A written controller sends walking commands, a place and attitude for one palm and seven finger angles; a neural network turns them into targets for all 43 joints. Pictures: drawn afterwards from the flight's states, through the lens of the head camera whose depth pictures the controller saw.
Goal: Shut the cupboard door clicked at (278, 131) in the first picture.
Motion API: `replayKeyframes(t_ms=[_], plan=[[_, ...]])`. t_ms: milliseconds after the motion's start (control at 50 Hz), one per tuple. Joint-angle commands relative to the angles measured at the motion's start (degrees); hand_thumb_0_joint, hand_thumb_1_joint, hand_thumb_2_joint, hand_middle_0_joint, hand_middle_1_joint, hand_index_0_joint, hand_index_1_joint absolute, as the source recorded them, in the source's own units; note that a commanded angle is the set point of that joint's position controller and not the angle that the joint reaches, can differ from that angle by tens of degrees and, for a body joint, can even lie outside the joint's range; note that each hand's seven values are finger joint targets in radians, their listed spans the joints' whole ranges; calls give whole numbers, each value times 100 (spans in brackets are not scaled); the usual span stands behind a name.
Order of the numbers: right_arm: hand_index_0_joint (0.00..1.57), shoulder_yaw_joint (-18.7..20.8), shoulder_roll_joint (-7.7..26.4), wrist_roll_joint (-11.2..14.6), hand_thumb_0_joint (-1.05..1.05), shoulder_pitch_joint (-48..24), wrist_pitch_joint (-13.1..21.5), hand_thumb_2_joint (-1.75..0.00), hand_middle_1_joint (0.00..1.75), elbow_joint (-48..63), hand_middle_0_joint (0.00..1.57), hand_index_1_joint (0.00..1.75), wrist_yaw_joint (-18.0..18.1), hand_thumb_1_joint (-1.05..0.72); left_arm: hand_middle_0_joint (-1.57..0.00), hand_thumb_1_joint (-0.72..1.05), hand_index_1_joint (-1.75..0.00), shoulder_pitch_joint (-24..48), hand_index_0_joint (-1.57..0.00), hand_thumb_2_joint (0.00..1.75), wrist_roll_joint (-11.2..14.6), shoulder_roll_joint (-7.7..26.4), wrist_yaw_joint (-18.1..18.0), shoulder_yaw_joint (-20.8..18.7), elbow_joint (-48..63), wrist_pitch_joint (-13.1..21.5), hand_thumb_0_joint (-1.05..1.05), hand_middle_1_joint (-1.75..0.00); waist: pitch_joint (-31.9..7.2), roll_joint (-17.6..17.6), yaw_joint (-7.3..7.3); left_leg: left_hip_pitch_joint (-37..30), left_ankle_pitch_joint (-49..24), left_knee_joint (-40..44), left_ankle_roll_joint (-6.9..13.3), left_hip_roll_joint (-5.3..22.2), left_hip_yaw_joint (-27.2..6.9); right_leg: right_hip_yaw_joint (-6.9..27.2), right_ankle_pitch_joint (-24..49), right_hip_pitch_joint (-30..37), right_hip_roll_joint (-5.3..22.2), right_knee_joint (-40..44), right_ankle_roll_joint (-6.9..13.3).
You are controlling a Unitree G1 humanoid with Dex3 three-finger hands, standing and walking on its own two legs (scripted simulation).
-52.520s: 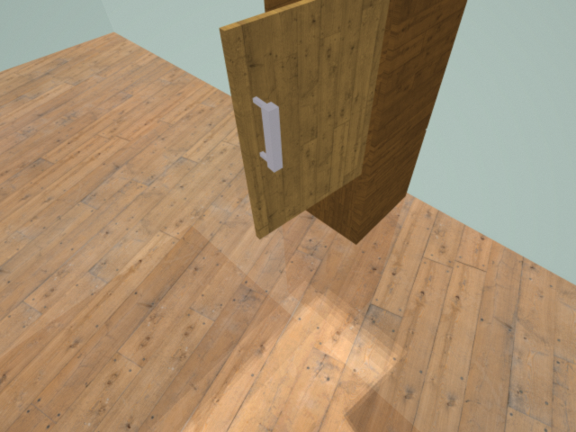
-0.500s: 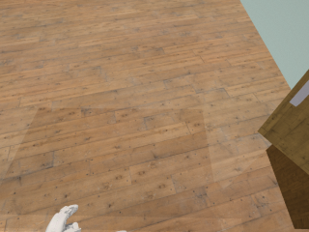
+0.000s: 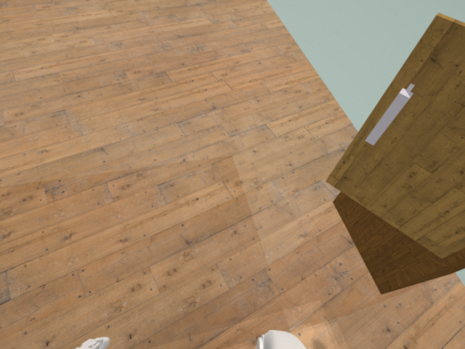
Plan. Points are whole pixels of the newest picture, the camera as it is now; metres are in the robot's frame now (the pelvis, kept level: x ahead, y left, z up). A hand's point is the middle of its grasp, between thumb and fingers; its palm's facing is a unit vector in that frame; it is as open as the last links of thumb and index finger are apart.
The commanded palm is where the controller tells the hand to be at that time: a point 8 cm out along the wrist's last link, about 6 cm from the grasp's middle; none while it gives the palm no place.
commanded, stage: turn to face it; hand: left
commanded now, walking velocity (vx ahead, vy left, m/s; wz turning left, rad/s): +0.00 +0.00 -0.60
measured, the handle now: (390, 114) +0.66 -0.35 +0.02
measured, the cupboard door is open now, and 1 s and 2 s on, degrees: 35 35 35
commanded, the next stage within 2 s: take the last steps up to it in 0.92 s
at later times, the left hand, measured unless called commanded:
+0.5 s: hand (160, 342) +0.14 +0.13 -0.16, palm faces -0.28 -0.93 -0.25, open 7.4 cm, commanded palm none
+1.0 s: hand (179, 310) +0.20 +0.11 -0.17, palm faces -0.49 -0.83 -0.27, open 7.4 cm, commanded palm none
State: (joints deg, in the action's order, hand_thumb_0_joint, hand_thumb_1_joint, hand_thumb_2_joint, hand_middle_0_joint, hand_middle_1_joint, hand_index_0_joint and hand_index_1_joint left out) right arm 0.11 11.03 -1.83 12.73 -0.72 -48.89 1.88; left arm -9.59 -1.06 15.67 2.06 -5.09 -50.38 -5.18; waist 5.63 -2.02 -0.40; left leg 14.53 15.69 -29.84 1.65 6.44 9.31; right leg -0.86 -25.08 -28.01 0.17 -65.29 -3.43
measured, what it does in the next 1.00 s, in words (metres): steps on the spot, turning right: right foot, then left foot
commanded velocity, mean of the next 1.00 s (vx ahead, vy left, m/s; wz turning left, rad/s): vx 0.00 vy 0.00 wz -0.46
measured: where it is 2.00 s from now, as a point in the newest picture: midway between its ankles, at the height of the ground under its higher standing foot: outside the picture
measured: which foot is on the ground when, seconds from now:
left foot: down 0.00-0.26, up 0.28-0.62, down 0.64-0.96, up 0.98-1.00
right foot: up 0.00-0.24, down 0.26-0.64, up 0.66-0.94, down 0.96-1.00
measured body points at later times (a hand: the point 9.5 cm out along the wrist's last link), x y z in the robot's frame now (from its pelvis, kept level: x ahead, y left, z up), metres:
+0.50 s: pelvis +0.00 -0.03 -0.01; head +0.04 -0.06 +0.44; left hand +0.16 +0.18 -0.14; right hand +0.00 -0.31 -0.15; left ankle +0.04 +0.11 -0.68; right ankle -0.03 -0.14 -0.74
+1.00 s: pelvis +0.01 -0.03 -0.02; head +0.03 -0.06 +0.43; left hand +0.23 +0.15 -0.15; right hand -0.08 -0.26 -0.17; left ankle +0.07 +0.10 -0.73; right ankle -0.05 -0.12 -0.75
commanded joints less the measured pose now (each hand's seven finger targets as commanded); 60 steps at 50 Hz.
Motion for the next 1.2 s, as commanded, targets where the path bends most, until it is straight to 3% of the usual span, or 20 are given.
replayKeyframes(t_ms=[0, 140, 200, 240, 280, 300, 380, 500, 560, 580, 620, 640, 720, 860, 900, 920, 940, 960, 1080, 1180], plan=[[20, 409, 1169, 24, 0, 508, 104, -90, 30, 174, 20, 30, 78, -90, -20, 90, -30, 335, -20, 90, -4, 170, 49, -49, 539, 129, 0, -30, -875, 1218, 242, -1406, -2813, 853, 579, 1346, -768, -67, 70, -463, 203, 419, -30], [20, 527, 1360, 5, 0, 345, 52, -90, 30, 68, 20, 30, -22, -90, -20, 90, -30, 398, -20, 90, -5, 142, 24, -5, 588, 185, 0, -30, -769, 1428, 235, -850, -2283, 575, 510, 1648, -394, -382, 59, 637, 159, 2237, 186], [20, 541, 1330, 65, 0, 104, 9, -90, 30, 99, 20, 30, -73, -90, -20, 90, -30, -373, -20, 90, -24, 416, -27, -84, 361, 260, 0, -30, -926, 669, -207, 14, -1272, -571, -25, 1261, 115, -321, 1486, 2089, 153, 3853, 399], [20, 401, 768, 100, 0, -255, -66, -90, 30, 495, 20, 30, -105, -90, -20, 90, -30, -866, -20, 90, -25, 1381, -176, -220, 207, 380, 0, -30, -834, -1660, -470, 2017, 2277, -3055, -562, -125, 27, 2580, 3955, 2657, 2156, 4646, 1419], [20, 406, 780, 102, 0, -378, -156, -90, 30, 475, 20, 30, -69, -90, -20, 90, -30, -614, -20, 90, -12, 1154, -299, -209, 295, 367, 0, -30, -529, -903, -294, 2395, 1643, -3804, -511, 54, -847, 2160, 3339, 2320, 1959, 4689, 1629], [20, 408, 804, 93, 0, -319, -141, -90, 30, 408, 20, 30, -53, -90, -20, 90, -30, -314, -20, 90, -15, 1037, -323, -185, 364, 378, 0, -30, -575, -1387, -156, 2490, 1386, -3844, -554, 68, -909, 2158, 3212, 2337, 1738, 4646, 1532], [20, 416, 804, 88, 0, -80, -145, -90, 30, 207, 20, 30, -109, -90, -20, 90, -30, 60, -20, 90, -17, 807, -287, -94, 500, 419, 0, -30, -849, -717, 86, 1621, 640, -3253, -668, -87, -808, 1362, 3302, 1875, 1153, 4418, 1307], [20, 382, 679, 137, 0, -307, -75, -90, 30, 369, 20, 30, -68, -90, -20, 90, -30, -197, -20, 90, -61, 953, -240, -180, 388, 377, 0, -30, -848, -684, -74, 1081, 905, -1615, -629, -411, -729, 1992, 3192, 1818, 1141, 4270, 1433], [20, 382, 702, 165, 0, 261, -4, -90, 30, 218, 20, 30, -19, -90, -20, 90, -30, 111, -20, 90, -28, 842, -240, -184, 388, 334, 0, -30, -904, -669, 250, -31, 53, -57, -554, -493, -772, 2039, 2915, 1215, 905, 3849, 1075], [20, 398, 881, 150, 0, 553, 67, -90, 30, 116, 20, 30, 7, -90, -20, 90, -30, 182, -20, 90, 23, 686, -234, -144, 442, 306, 0, -30, -1043, -241, 369, -784, -406, 735, -488, -252, -911, 1730, 2432, 765, 564, 3460, 800], [20, 520, 1706, 35, 0, 644, 93, -90, 30, 188, 20, 30, 50, -90, -20, 90, -30, -16, -20, 90, 50, 254, -176, -38, 582, 279, 0, -30, -970, 2066, 331, -1200, -1498, 1402, 494, 1973, -3010, 350, -1009, -511, -394, 1221, 223], [20, 463, 1597, -12, 0, 490, 51, -90, 30, 267, 20, 30, 52, -90, -20, 90, -30, 33, -20, 90, 8, 393, -162, -65, 563, 259, 0, -30, -791, 1442, 308, -538, -1419, 1352, 775, 2029, -2801, 561, -926, -214, -119, 464, 250], [20, 328, 1155, -32, 0, -86, 70, -90, 30, 364, 20, 30, 91, -90, -20, 90, -30, -71, -20, 90, -15, 316, -43, -93, 313, 192, 0, -30, -495, 1359, 11, -472, -2460, 1032, 614, 1194, -1410, 260, -243, -269, 52, 33, 90], [20, 453, 1274, -1, 0, 293, -1, -90, 30, 18, 20, 30, 21, -90, -20, 90, -30, 45, -20, 90, 5, 74, -45, 65, 293, 272, 0, -30, -813, 1415, 196, -798, -2687, 450, 552, 1164, -946, -336, 130, 861, -82, 2549, 204], [20, 482, 1295, 54, 0, 129, -26, -90, 30, 5, 20, 30, -6, -90, -20, 90, -30, -462, -20, 90, 6, 180, -61, 26, 119, 313, 0, -30, -926, 1100, -85, -262, -1882, -49, 230, 969, -680, -351, 1382, 1852, -86, 3792, 279], [20, 480, 1113, 110, 0, 116, -32, -90, 30, 23, 20, 30, -35, -90, -20, 90, -30, -740, -20, 90, -30, 482, -96, -24, 17, 374, 0, -30, -1053, 399, -190, 192, -930, -710, -85, 595, -385, 283, 2094, 2418, 401, 4379, 424], [20, 393, 628, 138, 0, 10, -35, -90, 30, 198, 20, 30, -54, -90, -20, 90, -30, -848, -20, 90, -95, 1053, -180, -131, -64, 438, 0, -30, -873, -1406, -254, 1560, 1516, -1834, -433, -245, 67, 2100, 3323, 2918, 1759, 4721, 958], [20, 365, 750, 120, 0, -246, -116, -90, 30, 270, 20, 30, -28, -90, -20, 90, -30, -1016, -20, 90, -19, 1135, -227, -115, -106, 441, 0, -30, -882, -1196, -408, 1518, 2109, -2732, -417, -254, -579, 2382, 3824, 2380, 2246, 4741, 1545], [20, 353, 689, 28, 0, 154, -97, -90, 30, -173, 20, 30, -139, -90, -20, 90, -30, -145, -20, 90, -37, 555, -287, 18, 39, 479, 0, -30, -629, -942, 104, 1496, 760, -3090, -476, -155, -717, 1186, 1420, 1864, 1191, 4988, 1364], [20, 317, 491, 21, 0, 215, 79, -90, 30, -178, 20, 30, -181, -90, -20, 90, -30, -316, -20, 90, -85, 676, -219, -52, -137, 539, 0, -30, -439, -606, 38, 653, 945, -949, -386, -307, -439, 1476, 37, 1571, 1203, 5056, 1496]])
